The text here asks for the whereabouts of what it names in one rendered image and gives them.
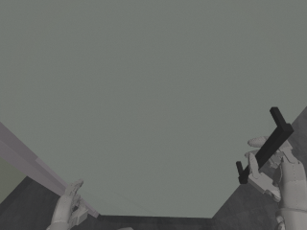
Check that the robot left hand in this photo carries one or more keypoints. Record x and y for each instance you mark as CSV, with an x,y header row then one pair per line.
x,y
66,203

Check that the robot right hand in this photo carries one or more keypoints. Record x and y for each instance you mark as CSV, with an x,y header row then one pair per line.
x,y
289,175

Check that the right robot forearm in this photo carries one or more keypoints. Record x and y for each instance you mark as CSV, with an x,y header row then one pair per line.
x,y
291,219

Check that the handle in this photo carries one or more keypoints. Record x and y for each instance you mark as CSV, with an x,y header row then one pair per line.
x,y
274,142

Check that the fridge door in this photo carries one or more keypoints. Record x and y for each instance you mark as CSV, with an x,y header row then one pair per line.
x,y
150,102

